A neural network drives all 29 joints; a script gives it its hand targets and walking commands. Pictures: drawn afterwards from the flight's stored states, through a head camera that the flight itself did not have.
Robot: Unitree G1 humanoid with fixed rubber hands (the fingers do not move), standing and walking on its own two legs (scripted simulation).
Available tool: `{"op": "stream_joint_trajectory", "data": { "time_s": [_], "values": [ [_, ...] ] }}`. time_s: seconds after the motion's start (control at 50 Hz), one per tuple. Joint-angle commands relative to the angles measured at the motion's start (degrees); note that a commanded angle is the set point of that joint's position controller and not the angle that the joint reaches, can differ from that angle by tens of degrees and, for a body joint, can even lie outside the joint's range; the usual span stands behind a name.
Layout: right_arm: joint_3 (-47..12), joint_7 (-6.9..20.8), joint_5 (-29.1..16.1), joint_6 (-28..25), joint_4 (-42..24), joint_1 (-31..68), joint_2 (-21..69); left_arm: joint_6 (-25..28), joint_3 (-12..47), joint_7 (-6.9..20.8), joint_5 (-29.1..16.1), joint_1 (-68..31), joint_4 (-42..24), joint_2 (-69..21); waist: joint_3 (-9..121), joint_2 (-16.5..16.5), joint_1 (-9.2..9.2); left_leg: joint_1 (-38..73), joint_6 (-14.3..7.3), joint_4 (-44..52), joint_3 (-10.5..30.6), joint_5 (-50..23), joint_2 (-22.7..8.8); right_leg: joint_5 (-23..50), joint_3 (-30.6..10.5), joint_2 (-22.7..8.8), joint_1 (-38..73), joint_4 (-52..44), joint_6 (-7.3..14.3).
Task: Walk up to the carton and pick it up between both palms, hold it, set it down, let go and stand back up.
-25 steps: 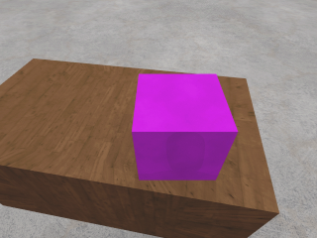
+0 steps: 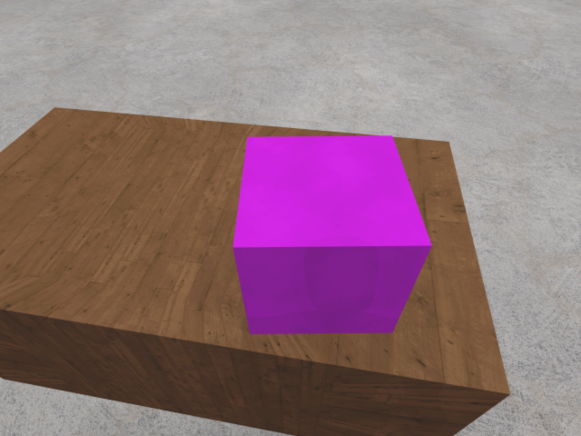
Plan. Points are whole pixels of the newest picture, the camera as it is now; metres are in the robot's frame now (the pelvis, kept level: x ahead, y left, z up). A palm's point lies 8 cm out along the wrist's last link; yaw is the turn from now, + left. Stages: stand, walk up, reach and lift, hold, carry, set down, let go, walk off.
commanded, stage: stand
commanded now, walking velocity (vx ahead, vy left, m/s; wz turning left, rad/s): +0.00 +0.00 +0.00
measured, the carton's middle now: (320, 235) +0.48 -0.02 -0.04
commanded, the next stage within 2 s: none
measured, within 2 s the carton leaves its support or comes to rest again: neither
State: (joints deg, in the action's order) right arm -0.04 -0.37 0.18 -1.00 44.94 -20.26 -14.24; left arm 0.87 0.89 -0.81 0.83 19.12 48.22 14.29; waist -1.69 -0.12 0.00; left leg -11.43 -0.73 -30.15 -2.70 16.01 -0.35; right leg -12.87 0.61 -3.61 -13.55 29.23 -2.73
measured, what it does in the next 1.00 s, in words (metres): stands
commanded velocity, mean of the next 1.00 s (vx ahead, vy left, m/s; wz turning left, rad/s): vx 0.00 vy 0.00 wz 0.00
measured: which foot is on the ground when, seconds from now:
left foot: down 0.00-1.00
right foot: down 0.00-1.00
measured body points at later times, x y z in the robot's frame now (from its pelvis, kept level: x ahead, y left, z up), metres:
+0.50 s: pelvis +0.01 -0.01 +0.00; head +0.01 -0.01 +0.45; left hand +0.05 +0.25 -0.14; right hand +0.04 -0.26 -0.13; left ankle +0.01 +0.11 -0.73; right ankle +0.03 -0.15 -0.73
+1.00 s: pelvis +0.02 -0.01 +0.00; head +0.02 -0.02 +0.45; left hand +0.06 +0.23 -0.14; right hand +0.03 -0.26 -0.14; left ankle +0.01 +0.11 -0.73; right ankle +0.03 -0.15 -0.73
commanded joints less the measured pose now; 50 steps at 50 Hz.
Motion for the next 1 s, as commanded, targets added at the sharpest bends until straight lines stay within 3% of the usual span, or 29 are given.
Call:
{"op": "stream_joint_trajectory", "data": {
  "time_s": [0.0, 0.36, 0.42, 0.5, 0.52, 0.64, 0.66, 0.88, 0.98],
  "values": [
    [2.0, -0.3, 0.0, -0.8, -3.1, -2.3, -8.0, 0.7, -1.8, -0.3, -0.1, 2.4, -2.5, 7.7, -2.5, 0.0, 0.07, -4.6, -0.6, 9.6, 6.5, -1.8, -4.8, 2.7, -3.8, -2.2, 0.6, -5.6, 2.6],
    [1.2, -0.8, -0.3, -0.5, 1.2, -2.8, -7.8, 0.4, -1.5, -0.8, -0.2, 1.6, 1.2, 7.2, -3.7, 0.6, -0.27, -3.4, -0.5, 10.9, 6.1, -1.6, -5.2, 3.5, -5.2, -1.8, 0.3, -7.2, 3.4],
    [1.0, -0.9, -0.3, -0.4, 1.8, -2.7, -7.4, 0.4, -1.4, -0.8, -0.1, 1.1, 1.6, 7.0, -3.8, -1.1, -0.15, -3.3, -0.7, 10.8, 6.3, -1.3, -5.3, 2.6, -4.9, -1.6, -0.2, -7.4, 3.3],
    [1.2, -0.9, -0.1, -0.6, 2.6, -3.0, -7.7, 0.5, -1.5, -0.9, -0.2, 2.0, 2.4, 6.8, -1.8, 0.3, -0.07, -1.5, -0.6, 10.2, 5.8, -2.8, -5.5, 4.4, -5.2, -1.9, 0.5, -7.3, 3.6],
    [1.1, -0.9, -0.2, -0.6, 2.9, -3.3, -7.3, 0.5, -1.5, -0.9, -0.2, 1.4, 2.5, 7.0, -1.9, -0.9, -0.3, -1.9, -0.7, 10.5, 6.0, -2.4, -5.5, 4.0, -5.1, -1.8, 0.9, -7.1, 3.6],
    [1.0, -1.1, -0.2, -0.3, 4.1, -3.5, -7.0, 0.3, -1.2, -1.1, -0.4, 1.3, 3.3, 6.3, -3.1, -0.3, -0.29, -1.3, -0.6, 10.4, 5.5, -4.5, -5.5, 6.0, -5.3, -1.8, 0.2, -7.2, 3.8],
    [1.0, -1.2, -0.2, -0.2, 4.3, -3.1, -6.9, 0.3, -1.2, -1.1, -0.5, 1.7, 3.4, 6.0, -3.5, 1.0, 0.05, -1.4, -0.4, 10.4, 5.1, -4.0, -5.4, 5.8, -5.3, -1.9, -0.2, -7.5, 3.8],
    [0.9, -1.5, -0.1, -0.2, 6.0, -3.9, -6.4, 0.3, -1.3, -1.2, -0.4, 0.8, 4.8, 6.3, -2.7, -1.0, -0.14, -0.5, -0.3, 10.6, 5.1, -5.0, -5.7, 6.9, -5.4, -1.7, 1.2, -7.6, 3.6],
    [0.8, -1.5, 0.0, -0.2, 7.0, -4.4, -5.6, 0.3, -1.3, -1.3, -0.5, 0.6, 5.3, 5.6, -2.2, -0.3, -0.24, -0.4, -0.5, 10.6, 5.1, -4.8, -5.8, 7.0, -5.3, -1.6, 2.0, -7.5, 3.9]
  ]
}}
